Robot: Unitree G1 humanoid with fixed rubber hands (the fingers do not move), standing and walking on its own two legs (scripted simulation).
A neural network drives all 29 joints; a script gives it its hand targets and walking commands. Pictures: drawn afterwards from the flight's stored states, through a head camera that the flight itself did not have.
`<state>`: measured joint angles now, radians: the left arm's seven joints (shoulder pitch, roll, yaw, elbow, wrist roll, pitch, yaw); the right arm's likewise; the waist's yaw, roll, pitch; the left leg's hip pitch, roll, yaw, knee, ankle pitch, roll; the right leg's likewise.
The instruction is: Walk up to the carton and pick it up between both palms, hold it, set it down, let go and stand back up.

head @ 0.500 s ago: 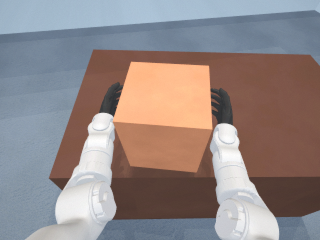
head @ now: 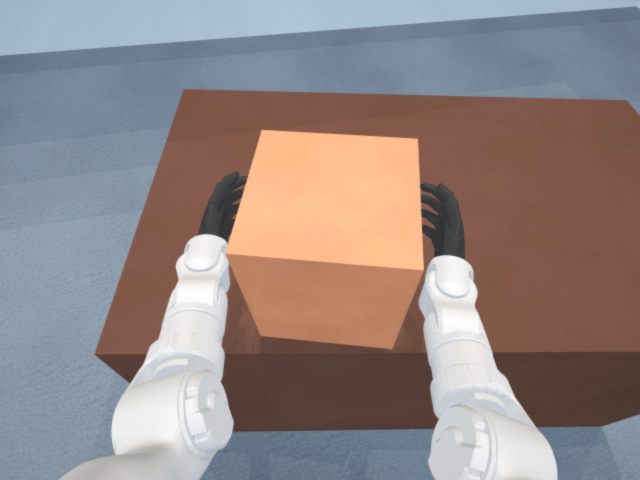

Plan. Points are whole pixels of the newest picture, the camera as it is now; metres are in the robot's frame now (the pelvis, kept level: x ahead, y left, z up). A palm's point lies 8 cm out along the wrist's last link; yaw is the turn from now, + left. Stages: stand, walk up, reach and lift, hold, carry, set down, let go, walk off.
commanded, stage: set down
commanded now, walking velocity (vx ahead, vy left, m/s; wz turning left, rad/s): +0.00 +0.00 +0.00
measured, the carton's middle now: (331, 247) +0.41 +0.00 +0.01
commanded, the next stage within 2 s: none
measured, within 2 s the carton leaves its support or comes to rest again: rests again in 0.78 s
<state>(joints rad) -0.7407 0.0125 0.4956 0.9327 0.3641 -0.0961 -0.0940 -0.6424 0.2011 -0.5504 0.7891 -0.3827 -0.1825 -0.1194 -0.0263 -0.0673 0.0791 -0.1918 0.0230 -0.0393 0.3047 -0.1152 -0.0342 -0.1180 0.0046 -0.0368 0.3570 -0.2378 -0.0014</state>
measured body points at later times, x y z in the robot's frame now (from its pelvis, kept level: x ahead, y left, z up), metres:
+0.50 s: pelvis +0.01 +0.00 +0.00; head +0.08 +0.02 +0.44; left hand +0.43 +0.15 +0.03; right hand +0.40 -0.15 +0.05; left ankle +0.03 +0.15 -0.75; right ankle -0.03 -0.10 -0.75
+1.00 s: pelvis +0.01 +0.03 -0.01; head +0.06 +0.08 +0.44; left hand +0.43 +0.19 +0.02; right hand +0.39 -0.12 +0.01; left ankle +0.03 +0.15 -0.75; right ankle -0.03 -0.10 -0.75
